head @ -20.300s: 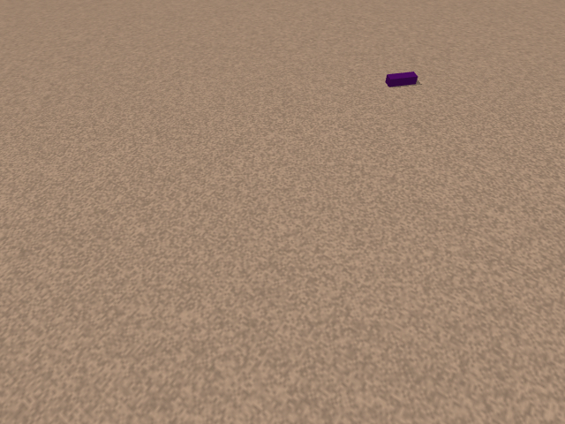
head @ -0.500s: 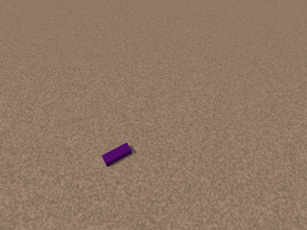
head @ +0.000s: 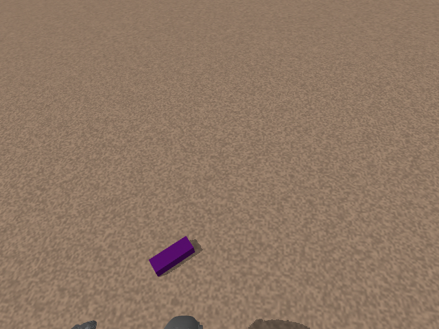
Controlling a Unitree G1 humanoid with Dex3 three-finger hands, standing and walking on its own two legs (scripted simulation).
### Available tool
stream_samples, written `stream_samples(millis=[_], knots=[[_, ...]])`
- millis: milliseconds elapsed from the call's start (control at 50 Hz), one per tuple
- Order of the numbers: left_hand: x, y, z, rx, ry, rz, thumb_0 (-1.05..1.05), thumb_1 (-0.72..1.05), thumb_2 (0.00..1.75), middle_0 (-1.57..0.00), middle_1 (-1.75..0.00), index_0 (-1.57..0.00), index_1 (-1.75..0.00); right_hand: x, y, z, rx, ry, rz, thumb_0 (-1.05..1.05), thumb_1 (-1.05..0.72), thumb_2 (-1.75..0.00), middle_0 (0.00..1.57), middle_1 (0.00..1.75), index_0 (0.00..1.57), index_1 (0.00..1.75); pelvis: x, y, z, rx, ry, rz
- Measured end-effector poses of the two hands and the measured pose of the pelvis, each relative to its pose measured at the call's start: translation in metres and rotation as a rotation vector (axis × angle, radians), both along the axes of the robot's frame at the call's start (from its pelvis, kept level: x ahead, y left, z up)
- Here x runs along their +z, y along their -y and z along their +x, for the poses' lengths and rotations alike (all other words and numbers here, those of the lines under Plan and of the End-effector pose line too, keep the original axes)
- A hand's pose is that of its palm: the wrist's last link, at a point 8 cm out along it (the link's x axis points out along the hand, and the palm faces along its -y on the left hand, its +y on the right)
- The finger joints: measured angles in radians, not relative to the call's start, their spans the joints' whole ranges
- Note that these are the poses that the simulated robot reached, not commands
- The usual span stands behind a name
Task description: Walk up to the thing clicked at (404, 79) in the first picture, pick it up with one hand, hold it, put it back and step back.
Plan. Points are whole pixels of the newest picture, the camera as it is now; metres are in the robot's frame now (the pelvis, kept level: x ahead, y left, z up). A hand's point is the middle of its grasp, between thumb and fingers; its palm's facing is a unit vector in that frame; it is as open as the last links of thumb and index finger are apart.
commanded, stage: walk up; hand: left
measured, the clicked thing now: (172, 255) +0.54 +0.27 -0.74
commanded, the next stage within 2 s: stand in 1.72 s
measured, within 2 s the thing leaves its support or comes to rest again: neither
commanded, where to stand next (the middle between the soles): +0.16 +0.03 m, yaw +0 degrees
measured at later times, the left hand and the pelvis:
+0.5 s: hand (100, 323) +0.18 +0.28 -0.17, palm faces -0.07 -0.94 -0.32, open 7.4 cm; pelvis +0.11 +0.02 -0.01, yaw -2 degrees
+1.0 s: hand (127, 276) +0.26 +0.23 -0.14, palm faces -0.04 -0.94 -0.34, open 7.4 cm; pelvis +0.13 -0.01 +0.00, yaw -1 degrees
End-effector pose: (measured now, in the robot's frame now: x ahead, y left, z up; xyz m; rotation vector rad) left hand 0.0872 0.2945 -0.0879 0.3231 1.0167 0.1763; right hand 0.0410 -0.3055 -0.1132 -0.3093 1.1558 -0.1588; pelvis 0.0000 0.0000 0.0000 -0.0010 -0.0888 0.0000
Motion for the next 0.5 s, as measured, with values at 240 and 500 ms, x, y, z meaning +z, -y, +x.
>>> stream_samples(millis=[240,500], knots=[[-0.042,-0.048,0.030,0.056,-0.143,-0.022,0.01,0.90,0.90,-0.20,-0.30,-0.21,-0.30,0.019,-0.011,0.061,0.007,-0.028,-0.161,0.01,-0.90,-0.90,0.20,0.30,0.20,0.30,-0.014,-0.030,0.069,-0.003,-0.040,-0.002],[-0.041,-0.031,0.086,0.002,-0.207,-0.015,0.01,0.90,0.90,-0.20,-0.30,-0.21,-0.30,0.023,-0.012,0.130,0.005,0.055,-0.118,0.01,-0.90,-0.90,0.21,0.30,0.20,0.30,-0.007,-0.018,0.113,-0.042,-0.051,-0.010]])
